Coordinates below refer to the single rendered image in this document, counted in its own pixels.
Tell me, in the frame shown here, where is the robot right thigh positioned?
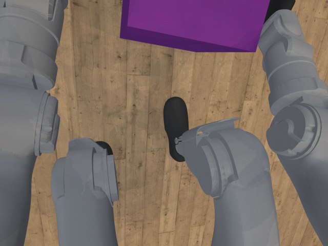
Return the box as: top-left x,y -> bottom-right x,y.
193,128 -> 280,246

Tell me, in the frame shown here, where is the robot right upper arm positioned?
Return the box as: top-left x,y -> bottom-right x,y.
266,103 -> 328,246

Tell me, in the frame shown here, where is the robot left upper arm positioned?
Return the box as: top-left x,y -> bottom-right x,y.
0,83 -> 60,246

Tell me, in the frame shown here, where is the left robot forearm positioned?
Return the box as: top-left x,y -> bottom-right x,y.
0,0 -> 68,91

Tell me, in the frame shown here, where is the right robot forearm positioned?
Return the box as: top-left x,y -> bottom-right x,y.
258,9 -> 328,116

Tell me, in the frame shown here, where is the right robot foot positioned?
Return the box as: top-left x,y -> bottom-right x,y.
163,97 -> 189,162

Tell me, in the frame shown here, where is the carton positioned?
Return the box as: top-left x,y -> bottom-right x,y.
120,0 -> 270,52

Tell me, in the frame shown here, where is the robot right hand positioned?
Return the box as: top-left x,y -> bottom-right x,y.
264,0 -> 295,23

